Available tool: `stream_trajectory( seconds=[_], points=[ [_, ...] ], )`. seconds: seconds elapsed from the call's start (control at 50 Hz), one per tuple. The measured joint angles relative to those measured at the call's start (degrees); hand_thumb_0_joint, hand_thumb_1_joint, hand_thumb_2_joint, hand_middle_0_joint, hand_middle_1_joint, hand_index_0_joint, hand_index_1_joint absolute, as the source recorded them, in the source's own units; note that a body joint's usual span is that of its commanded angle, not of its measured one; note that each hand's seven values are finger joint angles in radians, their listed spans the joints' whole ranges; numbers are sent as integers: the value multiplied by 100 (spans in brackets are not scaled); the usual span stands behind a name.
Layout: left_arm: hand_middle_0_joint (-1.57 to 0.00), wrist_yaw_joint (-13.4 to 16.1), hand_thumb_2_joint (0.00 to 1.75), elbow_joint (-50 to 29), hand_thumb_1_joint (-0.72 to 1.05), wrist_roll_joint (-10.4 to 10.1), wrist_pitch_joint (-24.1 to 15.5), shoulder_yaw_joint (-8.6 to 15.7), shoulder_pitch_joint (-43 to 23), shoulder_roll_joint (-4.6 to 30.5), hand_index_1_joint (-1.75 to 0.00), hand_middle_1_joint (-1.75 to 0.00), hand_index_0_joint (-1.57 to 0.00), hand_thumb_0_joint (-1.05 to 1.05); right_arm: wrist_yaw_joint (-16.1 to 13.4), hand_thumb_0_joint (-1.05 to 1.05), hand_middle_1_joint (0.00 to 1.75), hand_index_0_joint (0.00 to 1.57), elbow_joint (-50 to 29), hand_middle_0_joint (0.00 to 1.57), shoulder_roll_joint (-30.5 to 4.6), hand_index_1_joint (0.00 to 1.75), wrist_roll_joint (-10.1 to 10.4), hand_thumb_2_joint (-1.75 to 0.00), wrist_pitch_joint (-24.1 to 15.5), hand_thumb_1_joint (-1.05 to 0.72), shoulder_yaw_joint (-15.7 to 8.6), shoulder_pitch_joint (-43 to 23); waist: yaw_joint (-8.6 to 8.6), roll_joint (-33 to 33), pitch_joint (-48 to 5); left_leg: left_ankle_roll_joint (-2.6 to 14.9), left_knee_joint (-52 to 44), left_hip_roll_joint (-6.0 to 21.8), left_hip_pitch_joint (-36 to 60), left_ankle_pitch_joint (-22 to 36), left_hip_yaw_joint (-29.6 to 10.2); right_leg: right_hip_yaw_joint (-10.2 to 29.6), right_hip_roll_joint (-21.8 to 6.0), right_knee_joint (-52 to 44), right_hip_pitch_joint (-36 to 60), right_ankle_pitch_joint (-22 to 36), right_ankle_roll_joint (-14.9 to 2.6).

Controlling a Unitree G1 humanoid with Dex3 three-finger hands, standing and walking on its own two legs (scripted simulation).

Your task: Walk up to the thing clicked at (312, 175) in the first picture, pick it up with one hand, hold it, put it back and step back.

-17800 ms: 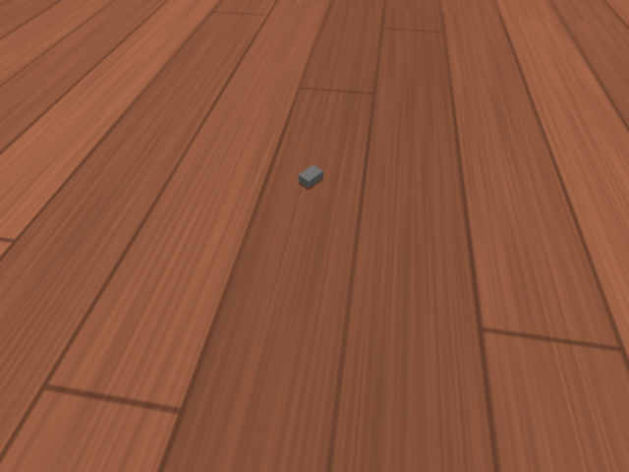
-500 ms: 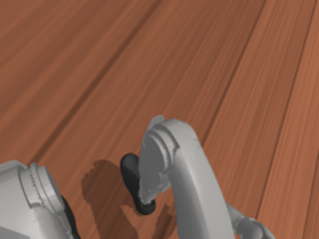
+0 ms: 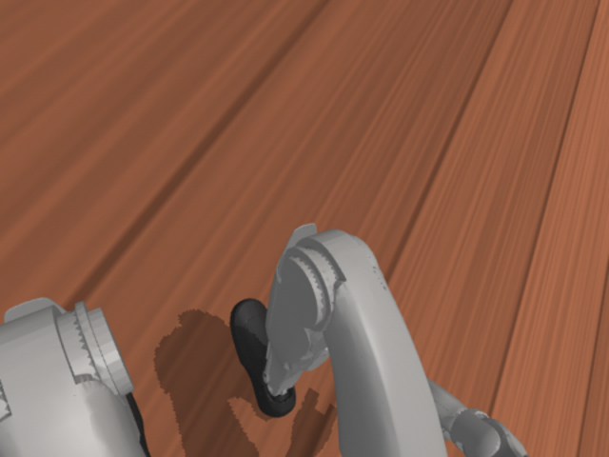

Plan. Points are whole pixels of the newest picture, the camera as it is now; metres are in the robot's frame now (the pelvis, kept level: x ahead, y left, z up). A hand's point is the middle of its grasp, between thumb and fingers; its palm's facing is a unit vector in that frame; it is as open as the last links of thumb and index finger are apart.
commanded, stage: close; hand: left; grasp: from above
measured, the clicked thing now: out of the picture +0.42 +0.40 -0.27
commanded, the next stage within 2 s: settle in 1.20 s
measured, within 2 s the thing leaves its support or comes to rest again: leaves its support in 1.56 s
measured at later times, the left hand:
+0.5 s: hand out of the picture +0.40 +0.39 -0.25, palm faces -0.45 -0.19 -0.87, open 10.8 cm
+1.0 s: hand out of the picture +0.40 +0.39 -0.24, palm faces -0.43 -0.16 -0.89, open 9.6 cm
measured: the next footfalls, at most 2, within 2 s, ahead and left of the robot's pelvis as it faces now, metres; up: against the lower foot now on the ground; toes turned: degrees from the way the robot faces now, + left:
none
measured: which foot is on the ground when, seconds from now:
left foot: down 0.00-1.00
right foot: down 0.00-1.00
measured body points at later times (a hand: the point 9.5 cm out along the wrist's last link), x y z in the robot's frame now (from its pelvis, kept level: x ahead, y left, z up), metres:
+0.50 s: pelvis +0.00 +0.00 +0.00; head +0.27 +0.15 +0.32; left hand +0.42 +0.40 -0.20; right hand +0.08 -0.25 -0.05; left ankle +0.06 +0.11 -0.26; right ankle +0.12 -0.11 -0.26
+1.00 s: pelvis +0.00 +0.00 +0.00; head +0.26 +0.15 +0.33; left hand +0.42 +0.39 -0.19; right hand +0.09 -0.25 -0.05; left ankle +0.06 +0.11 -0.26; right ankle +0.12 -0.11 -0.26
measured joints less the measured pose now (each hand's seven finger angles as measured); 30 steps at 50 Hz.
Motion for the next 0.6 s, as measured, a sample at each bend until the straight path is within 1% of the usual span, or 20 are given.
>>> stream_trajectory(
  seconds=[0.08,0.16,0.26,0.3,0.36,0.46,0.5,0.56,0.6],
  points=[
    [-24,106,78,52,-23,47,22,8,41,-42,-88,-91,-27,0,6,0,30,20,-24,20,6,30,-22,-90,-20,-89,4,-49,-15,28,30,15,10,10,-1,7,3,3,11,3,-4,17,9],
    [-27,186,74,63,-18,21,79,12,43,-72,-86,-89,-30,0,22,0,30,20,-32,20,-19,30,-30,-90,-88,-89,5,-70,-11,29,79,22,12,26,-15,35,18,18,21,9,-33,55,14],
    [-31,236,70,21,-13,-33,172,87,-8,-65,-82,-86,-35,0,20,0,30,20,0,20,-51,30,-31,-90,-148,-89,-22,-43,-7,3,80,13,10,37,-41,56,25,26,27,20,-82,87,2],
    [-33,205,68,37,-10,-80,222,84,-45,-52,-81,-85,-37,0,13,0,30,20,18,20,-70,30,-23,-90,-169,-90,-46,-22,-14,7,70,11,13,33,-52,57,25,26,24,25,-94,85,-1],
    [-35,134,65,122,-7,-133,268,142,-93,5,-78,-83,-40,0,-6,0,30,20,30,20,-97,30,-3,-90,-159,-90,-58,4,-40,27,56,12,12,26,-75,55,19,20,22,20,-107,78,1],
    [-39,-82,61,113,-1,-243,263,132,-58,60,-75,-80,-44,0,-16,0,30,20,31,20,-105,30,26,-90,-122,-90,-45,60,-55,46,94,17,9,13,-70,39,21,21,16,14,-87,49,11],
    [-41,-150,59,12,1,-243,209,174,-23,57,-73,-79,-46,0,-17,0,30,20,21,20,-86,30,32,-90,-87,-90,-35,95,-36,38,113,10,2,10,-51,30,22,22,14,11,-70,38,8],
    [-43,-189,56,-76,5,-258,113,162,26,58,-71,-77,-49,0,-3,0,30,20,18,20,-52,30,23,-90,-36,-89,-3,117,-19,30,118,-5,-4,-1,-26,21,12,14,7,7,-43,22,-1],
    [-45,-204,55,-138,8,-224,54,182,76,46,-70,-75,-51,0,-3,0,30,20,13,20,-25,30,25,-90,-8,-89,4,124,-2,34,109,-13,-4,-4,-15,14,1,5,7,3,-32,18,-6]
  ],
)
